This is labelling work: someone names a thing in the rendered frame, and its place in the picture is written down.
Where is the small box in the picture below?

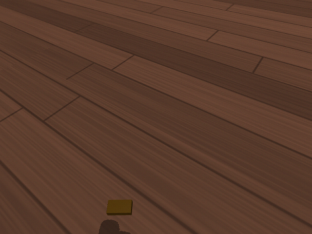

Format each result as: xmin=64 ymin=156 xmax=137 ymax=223
xmin=106 ymin=199 xmax=133 ymax=215

